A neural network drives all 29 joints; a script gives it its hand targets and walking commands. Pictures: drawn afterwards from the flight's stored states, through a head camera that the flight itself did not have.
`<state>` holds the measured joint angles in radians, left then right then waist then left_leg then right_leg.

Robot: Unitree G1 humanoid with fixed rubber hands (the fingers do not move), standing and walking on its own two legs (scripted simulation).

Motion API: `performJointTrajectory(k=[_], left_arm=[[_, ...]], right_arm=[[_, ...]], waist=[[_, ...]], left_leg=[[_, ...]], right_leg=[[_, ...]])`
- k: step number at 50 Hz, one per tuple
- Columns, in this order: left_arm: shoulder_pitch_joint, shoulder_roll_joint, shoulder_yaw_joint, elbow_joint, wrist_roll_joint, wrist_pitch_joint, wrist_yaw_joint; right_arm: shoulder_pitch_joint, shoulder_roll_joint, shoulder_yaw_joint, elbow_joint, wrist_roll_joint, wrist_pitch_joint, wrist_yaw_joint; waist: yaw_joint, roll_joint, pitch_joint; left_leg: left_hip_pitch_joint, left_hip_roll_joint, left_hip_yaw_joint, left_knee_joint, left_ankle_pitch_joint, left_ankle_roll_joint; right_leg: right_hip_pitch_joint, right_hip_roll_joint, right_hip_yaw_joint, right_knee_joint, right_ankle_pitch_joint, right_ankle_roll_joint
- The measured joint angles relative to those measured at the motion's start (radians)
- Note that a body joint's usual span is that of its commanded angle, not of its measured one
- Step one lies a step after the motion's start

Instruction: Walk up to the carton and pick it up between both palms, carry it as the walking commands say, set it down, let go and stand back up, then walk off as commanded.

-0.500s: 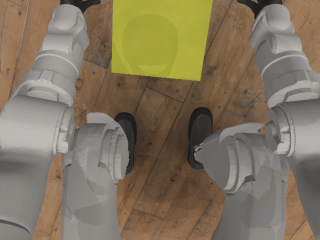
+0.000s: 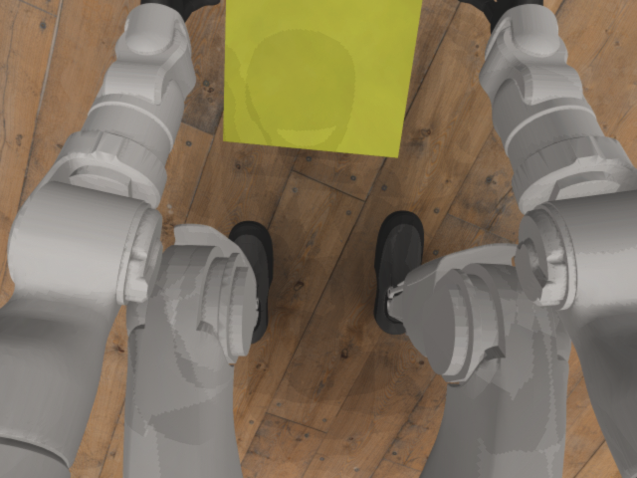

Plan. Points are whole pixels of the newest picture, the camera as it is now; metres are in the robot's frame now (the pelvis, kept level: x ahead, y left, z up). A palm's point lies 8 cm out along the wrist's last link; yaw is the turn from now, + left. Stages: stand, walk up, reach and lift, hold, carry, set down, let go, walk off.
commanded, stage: reach and lift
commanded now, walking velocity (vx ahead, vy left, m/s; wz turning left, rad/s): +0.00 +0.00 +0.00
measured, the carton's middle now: (322, 15) +0.53 +0.02 -0.29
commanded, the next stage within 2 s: none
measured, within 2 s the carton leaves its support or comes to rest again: leaves its support in 0.92 s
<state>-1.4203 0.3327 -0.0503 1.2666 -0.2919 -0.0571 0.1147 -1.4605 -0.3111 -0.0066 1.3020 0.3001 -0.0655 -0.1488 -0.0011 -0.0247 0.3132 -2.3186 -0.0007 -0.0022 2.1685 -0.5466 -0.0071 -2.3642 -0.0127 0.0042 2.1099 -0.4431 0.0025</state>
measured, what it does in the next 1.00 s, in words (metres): stands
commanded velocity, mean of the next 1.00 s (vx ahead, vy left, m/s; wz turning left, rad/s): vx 0.00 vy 0.00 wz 0.00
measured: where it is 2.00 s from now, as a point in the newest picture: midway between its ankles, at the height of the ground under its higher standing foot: (324, 297)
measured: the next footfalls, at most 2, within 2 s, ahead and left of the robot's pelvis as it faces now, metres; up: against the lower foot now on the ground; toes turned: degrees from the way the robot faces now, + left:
none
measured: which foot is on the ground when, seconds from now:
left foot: down 0.00-1.00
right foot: down 0.00-1.00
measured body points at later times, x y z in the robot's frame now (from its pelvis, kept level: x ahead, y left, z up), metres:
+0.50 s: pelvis +0.00 +0.00 +0.00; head +0.38 +0.01 +0.25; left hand +0.53 +0.16 -0.21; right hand +0.54 -0.13 -0.20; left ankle +0.11 +0.12 -0.34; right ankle +0.14 -0.12 -0.34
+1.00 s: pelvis +0.01 +0.00 -0.01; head +0.36 +0.01 +0.27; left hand +0.52 +0.15 -0.20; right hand +0.55 -0.14 -0.18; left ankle +0.11 +0.12 -0.34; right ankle +0.14 -0.13 -0.34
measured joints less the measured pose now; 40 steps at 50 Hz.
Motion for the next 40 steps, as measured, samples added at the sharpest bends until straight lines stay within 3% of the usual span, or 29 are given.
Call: performJointTrajectory(k=[22, 31, 40], left_arm=[[-0.022, -0.047, -0.009, 0.016, 0.008, -0.021, 0.046], [-0.025, -0.059, 0.089, 0.026, 0.083, 0.020, 0.015], [-0.012, -0.058, 0.097, 0.004, 0.115, 0.079, -0.016]], right_arm=[[-0.042, 0.069, -0.032, 0.043, -0.055, -0.023, -0.034], [-0.045, 0.063, -0.082, 0.041, -0.128, 0.029, 0.005], [-0.038, 0.061, -0.117, 0.030, -0.163, 0.075, 0.022]], waist=[[-0.002, 0.011, 0.007], [-0.008, 0.024, 0.009], [-0.011, 0.023, 0.005]], left_leg=[[0.011, -0.017, 0.005, -0.012, -0.002, 0.004], [0.010, -0.025, 0.009, 0.018, -0.007, 0.005], [0.015, -0.030, 0.007, 0.052, -0.022, -0.001]], right_leg=[[0.019, -0.004, 0.012, -0.004, -0.018, 0.009], [0.020, 0.003, 0.023, 0.030, -0.029, 0.018], [0.021, 0.005, 0.024, 0.069, -0.044, 0.016]])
